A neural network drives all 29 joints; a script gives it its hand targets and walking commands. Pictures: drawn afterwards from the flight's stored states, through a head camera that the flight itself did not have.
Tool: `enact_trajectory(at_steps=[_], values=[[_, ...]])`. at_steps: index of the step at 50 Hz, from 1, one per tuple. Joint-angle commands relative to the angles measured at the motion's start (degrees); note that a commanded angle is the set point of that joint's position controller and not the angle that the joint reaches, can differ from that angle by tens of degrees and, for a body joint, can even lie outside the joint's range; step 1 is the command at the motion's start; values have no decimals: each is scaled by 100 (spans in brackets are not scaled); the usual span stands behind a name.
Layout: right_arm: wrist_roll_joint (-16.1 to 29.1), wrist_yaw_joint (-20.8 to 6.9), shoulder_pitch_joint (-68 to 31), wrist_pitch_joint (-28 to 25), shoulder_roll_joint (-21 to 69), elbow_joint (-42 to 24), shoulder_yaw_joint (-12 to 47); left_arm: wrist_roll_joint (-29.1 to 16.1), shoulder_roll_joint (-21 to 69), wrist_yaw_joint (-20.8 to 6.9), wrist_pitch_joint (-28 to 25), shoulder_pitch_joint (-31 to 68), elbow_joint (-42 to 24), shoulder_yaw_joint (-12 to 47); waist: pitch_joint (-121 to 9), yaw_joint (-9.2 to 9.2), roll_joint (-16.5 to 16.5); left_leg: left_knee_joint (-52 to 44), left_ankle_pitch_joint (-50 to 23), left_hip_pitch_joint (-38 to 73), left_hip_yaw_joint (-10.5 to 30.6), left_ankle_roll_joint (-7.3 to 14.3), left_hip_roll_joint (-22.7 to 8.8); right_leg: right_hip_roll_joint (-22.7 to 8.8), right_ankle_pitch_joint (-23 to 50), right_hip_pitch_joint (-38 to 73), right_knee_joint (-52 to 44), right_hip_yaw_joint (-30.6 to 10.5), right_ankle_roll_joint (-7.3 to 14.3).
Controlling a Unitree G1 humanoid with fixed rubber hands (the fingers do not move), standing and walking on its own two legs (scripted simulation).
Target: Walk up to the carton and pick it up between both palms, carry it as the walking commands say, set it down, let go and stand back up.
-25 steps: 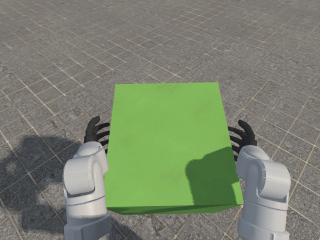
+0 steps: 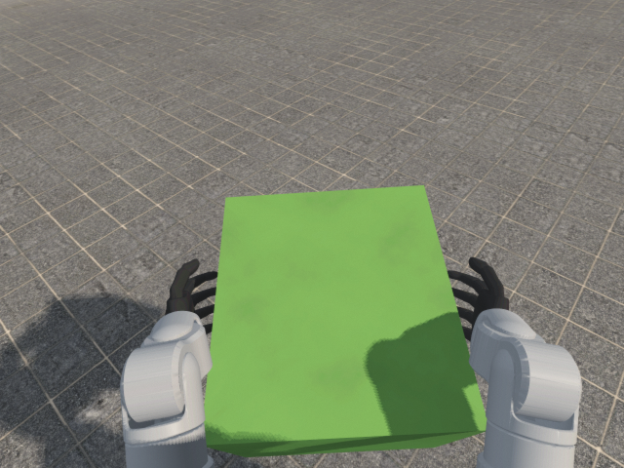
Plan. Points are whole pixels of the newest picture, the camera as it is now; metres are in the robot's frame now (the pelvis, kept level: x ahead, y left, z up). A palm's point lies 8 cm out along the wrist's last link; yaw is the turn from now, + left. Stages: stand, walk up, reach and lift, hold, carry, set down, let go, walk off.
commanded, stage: carry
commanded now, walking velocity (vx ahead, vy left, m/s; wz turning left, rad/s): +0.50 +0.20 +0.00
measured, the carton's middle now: (332, 325) +0.31 -0.01 +0.02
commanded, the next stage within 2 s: none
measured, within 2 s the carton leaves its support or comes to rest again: neither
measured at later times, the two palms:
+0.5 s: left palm (185, 207) +0.48 +0.21 +0.10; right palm (406, 203) +0.47 -0.13 +0.10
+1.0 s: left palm (178, 125) +0.76 +0.28 +0.09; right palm (342, 119) +0.75 -0.06 +0.09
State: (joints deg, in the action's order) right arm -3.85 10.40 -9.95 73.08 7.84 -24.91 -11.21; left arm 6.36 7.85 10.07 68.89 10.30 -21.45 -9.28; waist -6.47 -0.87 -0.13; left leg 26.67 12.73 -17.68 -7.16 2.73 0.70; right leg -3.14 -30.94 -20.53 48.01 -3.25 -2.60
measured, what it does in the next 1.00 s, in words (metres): walks ahead: right foot, then left foot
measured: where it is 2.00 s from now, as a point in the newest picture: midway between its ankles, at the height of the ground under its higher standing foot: (265, 268)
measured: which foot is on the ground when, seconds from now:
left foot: down 0.00-0.20, up 0.22-0.40, down 0.42-0.74, up 0.76-0.92, down 0.94-1.00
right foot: up 0.00-0.16, down 0.18-0.46, up 0.48-0.68, down 0.70-0.96, up 0.98-1.00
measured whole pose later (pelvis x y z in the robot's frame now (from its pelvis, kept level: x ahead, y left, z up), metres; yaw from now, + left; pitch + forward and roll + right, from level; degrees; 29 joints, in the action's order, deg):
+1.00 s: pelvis +0.49 +0.12 -0.01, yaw +0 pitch +4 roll +0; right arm -4.0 10.1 -7.3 72.2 7.5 -26.2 -9.6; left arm 6.4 7.5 10.5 69.2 7.4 -23.4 -7.6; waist -5.4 -0.9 0.6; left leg 31.0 12.1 -21.0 -9.1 3.7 -0.3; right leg -8.4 -26.5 -12.7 43.1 4.1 -5.4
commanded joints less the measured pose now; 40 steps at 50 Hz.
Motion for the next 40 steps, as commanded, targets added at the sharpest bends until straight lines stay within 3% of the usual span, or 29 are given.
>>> enact_trajectory(at_steps=[1,4,6,7,8,9,10,11,13,15,16,17,18,19,20,21,22,23,24,25,28,31,33,34,35,36,37,38,40], values=[[2326,-1530,-3245,-199,5414,-1040,4665,-2425,5467,-1575,116,2683,-807,4155,-1489,35,701,-1163,303,1793,1101,774,-1651,-146,559,-1237,-309,971,10],[2250,-1550,-3024,-210,5250,-1017,4563,-2377,5452,-1520,149,2392,-680,4186,-1450,29,1226,-1051,144,1515,565,536,-1331,180,1415,-586,-1105,1400,14],[2213,-1567,-2808,-177,5283,-763,4521,-2391,5394,-1495,140,2575,-808,4211,-1514,112,1211,-672,55,1322,266,454,-1171,209,1976,41,-1586,1501,75],[2214,-1538,-2818,-166,5259,-827,4549,-2402,5393,-1483,156,2534,-797,4224,-1669,143,911,-276,403,1075,89,321,-1002,269,2168,589,-1917,1506,109],[2215,-1521,-2969,-131,5277,-750,4632,-2343,5386,-1498,179,2435,-530,4047,-1704,230,189,609,31,406,-137,144,-755,122,2081,1556,-2002,1087,266],[2088,-1488,-2854,-116,5067,-774,4551,-2321,5273,-1496,191,2201,-429,4048,-1783,323,-414,1472,-193,-531,-257,-87,-423,-543,1633,2346,-2413,-237,534],[2053,-1491,-2710,-23,5058,-509,4518,-2267,5014,-1459,209,2292,-469,4000,-1365,240,-1230,2175,1131,-1711,-64,-299,34,-1610,1511,2717,-3074,-2236,1023],[2166,-1517,-3021,5,5041,-737,4716,-2236,5128,-1464,208,2216,-333,3911,-1276,229,-1568,2499,1769,-2228,584,-233,76,-2189,2064,2789,-3307,-3240,1440],[2354,-1516,-3264,-93,5279,-939,4840,-2330,5367,-1467,132,2301,-515,3983,-1503,244,-1205,2201,1665,-2362,876,-170,-200,-2031,3188,3126,-2943,-2542,1445],[2472,-1525,-3402,-226,5511,-1316,4992,-2308,5671,-1526,53,1998,-523,3929,-1852,208,-1108,1182,1136,-1627,821,-188,-325,-1705,3205,2809,-2971,-1515,986],[2471,-1526,-3451,-266,5643,-1296,5009,-2331,5720,-1532,12,2246,-634,4008,-1781,207,-1442,628,676,-1160,610,-191,-246,-1517,3051,2397,-2990,-992,745],[2537,-1507,-3616,-322,5658,-1443,5066,-2272,5750,-1528,-35,2003,-532,3921,-1758,217,-1406,176,456,-736,406,-182,-193,-1420,3079,2323,-2915,-765,706],[2545,-1506,-3604,-358,5621,-1629,5057,-2336,5777,-1539,-83,2046,-705,3968,-1899,186,-1338,-311,35,149,215,-172,-125,-1285,2857,1721,-2890,-426,558],[2526,-1498,-3432,-358,5698,-1498,4994,-2397,5827,-1524,-101,2147,-790,4041,-1917,147,-893,-840,-211,1001,-2,-146,-74,-1056,2840,1310,-2552,-89,484],[2500,-1481,-3231,-349,5654,-1363,4927,-2378,5694,-1513,-79,2082,-819,4021,-2295,123,-744,-626,-276,1950,-104,-220,-159,-771,2456,823,-2228,462,252],[2537,-1512,-3233,-304,5691,-1264,4890,-2417,5670,-1485,-67,2381,-1064,4128,-2295,32,-187,-696,149,2839,336,-94,-628,-518,1756,-36,-1654,769,117],[2540,-1500,-3146,-300,5510,-1427,4870,-2413,5645,-1485,-22,2261,-1046,4133,-2378,-76,483,-728,448,3494,1332,168,-1420,-232,960,-968,-973,1096,-40],[2376,-1471,-2947,-278,5239,-1169,4717,-2346,5371,-1479,55,2251,-921,4087,-1954,-80,1042,-919,-138,3442,2131,578,-2027,74,103,-1626,-385,1240,-20],[2269,-1469,-2786,-239,5228,-1059,4668,-2399,5323,-1508,110,2343,-932,4180,-1704,-69,1204,-703,-818,3139,2030,864,-2148,-123,-43,-1905,-357,1036,43],[2224,-1463,-2670,-191,5291,-915,4651,-2421,5272,-1508,109,2521,-994,4210,-1480,-72,770,-880,-771,2916,2012,940,-2191,-116,-82,-1912,-166,996,78],[2386,-1495,-2946,-253,5294,-1245,4716,-2412,5388,-1494,94,2213,-826,4149,-1569,-73,805,-642,-1616,3007,1164,732,-1742,-22,391,-1665,-491,1252,-47],[2317,-1534,-2774,-267,5251,-1091,4563,-2493,5407,-1454,76,2449,-1026,4345,-1501,-34,1394,-404,-2205,2533,443,504,-1347,256,1172,-881,-1396,1654,-22],[2257,-1508,-2752,-296,5201,-1131,4562,-2517,5411,-1436,50,2648,-1142,4366,-1766,68,1052,470,-2272,2042,-67,261,-1001,423,2073,408,-2245,1738,107],[2266,-1520,-2594,-227,5158,-976,4591,-2421,5344,-1418,94,2318,-996,4229,-1940,203,606,1168,-2423,965,-320,30,-778,251,2563,1887,-2255,1353,269],[2226,-1458,-2880,-234,5031,-1219,4620,-2394,5348,-1429,102,2210,-859,4189,-1844,321,-137,1952,-1631,-512,-278,-236,-493,-609,2026,2990,-2611,-258,648],[2291,-1470,-3026,-169,4972,-1298,4739,-2265,5213,-1387,111,2038,-694,4093,-1942,314,-1337,2912,345,-1651,-81,-393,30,-1929,3105,3785,-2948,-2558,1331],[2252,-1505,-2845,-96,4768,-1121,4722,-2200,5153,-1359,148,1937,-485,4094,-1627,279,-1414,2976,1756,-2600,632,-251,101,-2260,4085,4120,-2855,-3068,1805],[2258,-1495,-2844,-148,4937,-1126,4711,-2324,5289,-1415,158,2031,-599,4176,-1513,238,-1001,3305,1657,-2944,1030,-178,-247,-2253,4829,4157,-2712,-2603,1745],[2417,-1492,-3118,-259,5374,-1185,4871,-2364,5502,-1442,27,2254,-907,4172,-1427,256,-826,1990,1636,-2726,840,-126,-370,-1911,4753,4015,-2789,-1666,1210]])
